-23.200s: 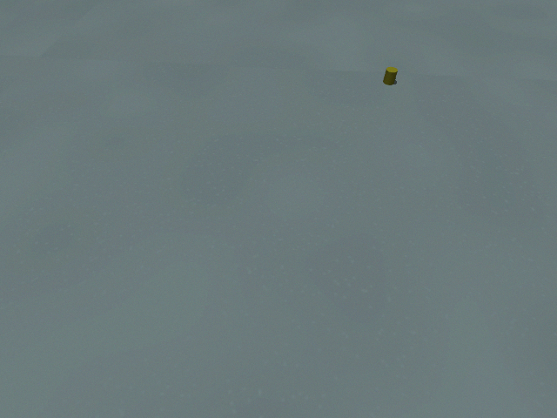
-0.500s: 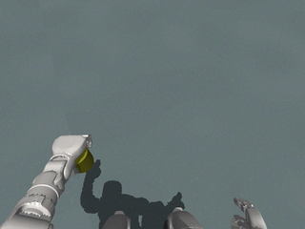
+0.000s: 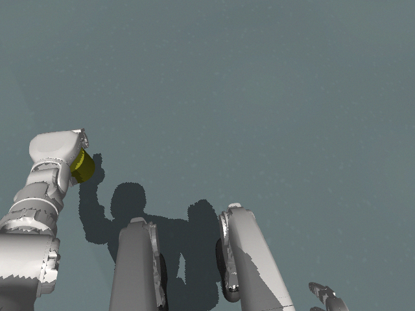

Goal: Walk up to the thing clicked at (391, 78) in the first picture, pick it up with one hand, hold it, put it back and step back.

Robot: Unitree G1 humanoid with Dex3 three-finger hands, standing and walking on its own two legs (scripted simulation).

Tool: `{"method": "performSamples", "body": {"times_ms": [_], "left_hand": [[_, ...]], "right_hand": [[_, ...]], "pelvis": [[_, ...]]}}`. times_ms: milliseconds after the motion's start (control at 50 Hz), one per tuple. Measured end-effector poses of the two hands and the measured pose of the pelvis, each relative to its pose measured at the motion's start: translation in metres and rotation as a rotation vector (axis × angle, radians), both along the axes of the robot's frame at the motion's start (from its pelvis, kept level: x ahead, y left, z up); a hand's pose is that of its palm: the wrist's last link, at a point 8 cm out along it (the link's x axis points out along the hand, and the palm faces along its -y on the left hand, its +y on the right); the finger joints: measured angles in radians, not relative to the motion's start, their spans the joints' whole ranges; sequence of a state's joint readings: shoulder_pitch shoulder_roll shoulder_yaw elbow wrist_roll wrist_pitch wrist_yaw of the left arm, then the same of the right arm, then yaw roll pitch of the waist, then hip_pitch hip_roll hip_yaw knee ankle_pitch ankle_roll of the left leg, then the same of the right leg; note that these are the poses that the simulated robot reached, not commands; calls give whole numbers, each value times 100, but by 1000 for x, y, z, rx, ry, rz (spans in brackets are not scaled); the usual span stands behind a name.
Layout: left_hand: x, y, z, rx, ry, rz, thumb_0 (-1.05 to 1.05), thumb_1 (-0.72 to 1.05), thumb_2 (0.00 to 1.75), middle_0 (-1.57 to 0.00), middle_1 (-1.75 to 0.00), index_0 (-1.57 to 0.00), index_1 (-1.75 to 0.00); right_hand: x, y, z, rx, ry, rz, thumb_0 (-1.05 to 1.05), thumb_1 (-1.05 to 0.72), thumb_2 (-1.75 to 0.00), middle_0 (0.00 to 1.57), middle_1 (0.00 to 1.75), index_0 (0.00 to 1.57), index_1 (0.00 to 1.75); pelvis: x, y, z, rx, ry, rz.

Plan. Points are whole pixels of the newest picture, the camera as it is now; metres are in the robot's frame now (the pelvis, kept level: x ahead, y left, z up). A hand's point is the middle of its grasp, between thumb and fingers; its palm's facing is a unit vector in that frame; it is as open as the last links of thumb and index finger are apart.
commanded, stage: crouch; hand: left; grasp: from above
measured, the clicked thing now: (64, 161) +0.44 +0.27 -0.17
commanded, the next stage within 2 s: lower in 1.02 s
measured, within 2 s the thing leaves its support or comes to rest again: rests again in 1.92 s
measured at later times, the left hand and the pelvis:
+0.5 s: hand (82, 174) +0.44 +0.27 -0.28, palm faces -0.47 -0.04 -0.88, open 10.0 cm; pelvis -0.01 -0.01 -0.11, yaw -2 degrees
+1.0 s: hand (87, 175) +0.45 +0.27 -0.34, palm faces -0.48 -0.04 -0.88, open 10.0 cm; pelvis -0.01 -0.01 -0.17, yaw -3 degrees
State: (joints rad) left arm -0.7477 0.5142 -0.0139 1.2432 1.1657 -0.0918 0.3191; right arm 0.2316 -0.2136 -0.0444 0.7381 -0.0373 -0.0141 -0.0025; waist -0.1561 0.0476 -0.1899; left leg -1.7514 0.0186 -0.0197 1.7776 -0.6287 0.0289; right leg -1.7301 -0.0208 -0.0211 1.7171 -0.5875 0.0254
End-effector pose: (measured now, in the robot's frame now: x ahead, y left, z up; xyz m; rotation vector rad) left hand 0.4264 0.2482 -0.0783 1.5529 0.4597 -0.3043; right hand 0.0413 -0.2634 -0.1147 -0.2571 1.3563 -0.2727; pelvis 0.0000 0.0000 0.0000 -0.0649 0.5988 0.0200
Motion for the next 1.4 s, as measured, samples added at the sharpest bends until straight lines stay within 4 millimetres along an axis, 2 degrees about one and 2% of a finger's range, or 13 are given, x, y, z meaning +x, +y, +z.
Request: {"method": "performSamples", "body": {"times_ms": [200,320,420,700,900,1220,1400], "left_hand": [[6,8,-80,-30,5,-26,1,-2,66,-57,-82,-58,-78],[11,12,-110,-27,-10,-8,1,-3,66,-58,-81,-60,-77],[15,16,-129,-20,-6,13,1,-3,66,-59,-81,-60,-77],[24,20,-170,-27,13,10,1,-3,66,-59,-80,-60,-76],[27,21,-193,-31,15,-1,1,-3,66,-59,-80,-61,-76],[34,25,-213,-31,19,2,1,-4,67,-60,-79,-61,-75],[35,24,-241,-56,40,-9,1,-4,67,-61,-79,-62,-75]], "right_hand": [[16,-9,-51,-4,22,102,1,-90,-89,20,30,21,30],[27,-21,-70,-17,21,151,1,-91,-89,20,30,21,30],[28,-28,-84,-18,25,169,1,-91,-90,20,30,21,30],[3,-23,-124,7,89,144,1,-92,-90,20,30,20,30],[-12,-19,-144,20,123,143,1,-92,-90,20,30,21,30],[-18,-22,-154,9,144,170,1,-92,-90,20,30,20,30],[-19,-23,-158,-10,164,195,1,-92,-90,20,30,20,30]], "pelvis": [[-1,-4,-57,-21,64,9],[-2,-8,-80,-26,66,5],[-4,-10,-96,-27,64,-1],[-8,-10,-137,-35,46,-14],[-11,-9,-159,-42,32,-16],[-12,-9,-177,-52,16,-23],[-11,-8,-190,-68,6,-30]]}}
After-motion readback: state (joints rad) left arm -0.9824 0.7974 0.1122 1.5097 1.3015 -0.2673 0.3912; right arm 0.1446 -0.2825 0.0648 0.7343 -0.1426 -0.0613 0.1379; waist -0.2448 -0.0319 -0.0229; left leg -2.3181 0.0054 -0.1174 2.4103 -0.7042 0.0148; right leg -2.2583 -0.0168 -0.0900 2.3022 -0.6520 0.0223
